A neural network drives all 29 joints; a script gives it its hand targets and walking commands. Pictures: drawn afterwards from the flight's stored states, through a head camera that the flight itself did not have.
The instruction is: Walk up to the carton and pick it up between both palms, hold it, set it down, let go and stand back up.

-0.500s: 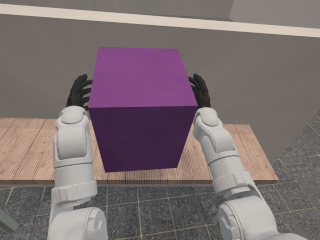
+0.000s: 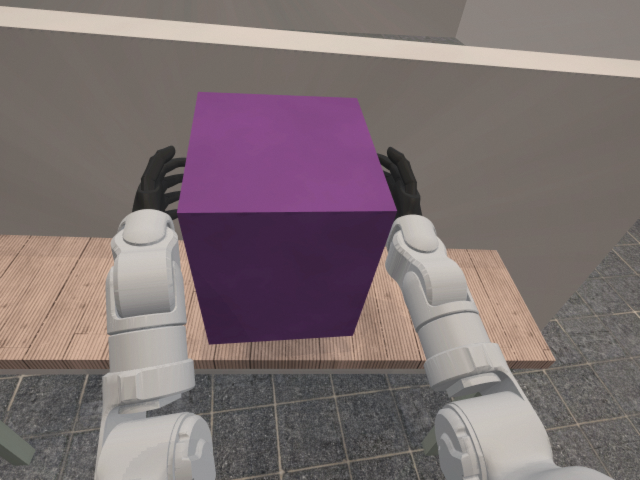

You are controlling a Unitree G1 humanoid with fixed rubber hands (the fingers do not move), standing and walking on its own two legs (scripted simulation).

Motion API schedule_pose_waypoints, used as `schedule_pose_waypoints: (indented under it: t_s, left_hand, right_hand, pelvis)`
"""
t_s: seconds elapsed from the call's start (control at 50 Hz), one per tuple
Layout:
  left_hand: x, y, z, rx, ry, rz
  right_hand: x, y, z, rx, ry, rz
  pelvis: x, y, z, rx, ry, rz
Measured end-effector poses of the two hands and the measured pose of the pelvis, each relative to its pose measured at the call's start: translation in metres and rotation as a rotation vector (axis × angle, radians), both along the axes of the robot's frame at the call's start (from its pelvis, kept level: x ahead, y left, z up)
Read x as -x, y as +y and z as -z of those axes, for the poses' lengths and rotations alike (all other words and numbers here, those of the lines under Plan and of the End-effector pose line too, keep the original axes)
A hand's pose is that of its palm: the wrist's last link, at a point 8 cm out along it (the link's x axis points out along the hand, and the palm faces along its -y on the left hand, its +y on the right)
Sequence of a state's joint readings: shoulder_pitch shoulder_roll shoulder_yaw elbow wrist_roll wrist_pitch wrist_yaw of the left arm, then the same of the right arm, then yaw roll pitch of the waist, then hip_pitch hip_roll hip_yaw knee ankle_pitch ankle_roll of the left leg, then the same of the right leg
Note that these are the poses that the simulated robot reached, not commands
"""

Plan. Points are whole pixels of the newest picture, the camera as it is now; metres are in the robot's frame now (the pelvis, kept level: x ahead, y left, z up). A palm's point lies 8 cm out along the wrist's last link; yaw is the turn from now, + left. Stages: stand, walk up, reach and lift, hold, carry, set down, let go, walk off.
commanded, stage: hold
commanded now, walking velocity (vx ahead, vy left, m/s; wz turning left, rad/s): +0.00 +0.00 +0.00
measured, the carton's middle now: (281, 223) +0.39 +0.01 +0.14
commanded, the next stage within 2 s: set down in 0.14 s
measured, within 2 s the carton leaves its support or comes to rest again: neither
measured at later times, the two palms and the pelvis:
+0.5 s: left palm (150, 215) +0.37 +0.17 +0.18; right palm (391, 206) +0.37 -0.12 +0.18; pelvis +0.01 +0.00 +0.00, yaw +0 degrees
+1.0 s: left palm (170, 232) +0.39 +0.16 +0.13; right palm (387, 218) +0.39 -0.13 +0.14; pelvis +0.02 -0.01 +0.00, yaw +0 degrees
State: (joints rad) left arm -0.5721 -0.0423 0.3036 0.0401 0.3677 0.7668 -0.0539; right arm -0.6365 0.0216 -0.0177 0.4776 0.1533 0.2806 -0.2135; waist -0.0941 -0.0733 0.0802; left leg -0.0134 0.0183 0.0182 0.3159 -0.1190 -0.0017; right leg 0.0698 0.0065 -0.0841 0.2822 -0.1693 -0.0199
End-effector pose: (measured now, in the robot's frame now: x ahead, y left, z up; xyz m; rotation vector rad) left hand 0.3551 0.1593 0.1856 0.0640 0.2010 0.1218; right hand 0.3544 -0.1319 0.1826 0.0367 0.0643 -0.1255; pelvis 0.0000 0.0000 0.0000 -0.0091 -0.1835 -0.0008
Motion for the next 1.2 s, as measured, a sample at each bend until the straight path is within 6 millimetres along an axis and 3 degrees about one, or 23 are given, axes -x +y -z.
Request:
schedule_pose_waypoints:
  t_s: [0.4, 0.72, 0.98, 1.2]
  left_hand:
    - [-0.005, 0.004, -0.004, -0.012, -0.061, -0.006]
    - [-0.021, 0.006, 0.052, -0.027, -0.013, 0.001]
    - [-0.035, -0.003, 0.057, -0.015, 0.001, 0.007]
    - [-0.038, 0.001, 0.073, 0.002, 0.037, -0.004]
  right_hand:
    - [-0.008, 0.004, -0.007, 0.015, -0.076, -0.005]
    - [-0.028, 0.007, 0.040, 0.049, -0.082, -0.024]
    - [-0.039, -0.002, 0.041, 0.068, -0.068, -0.017]
    - [-0.045, 0.003, 0.056, 0.063, -0.026, -0.022]
  pelvis:
    - [-0.003, -0.002, 0.000, -0.007, -0.003, 0.004]
    - [-0.021, -0.004, -0.001, -0.003, 0.037, -0.020]
    - [-0.025, -0.005, -0.002, -0.006, 0.062, 0.000]
    - [-0.024, -0.005, -0.003, -0.006, 0.083, 0.006]
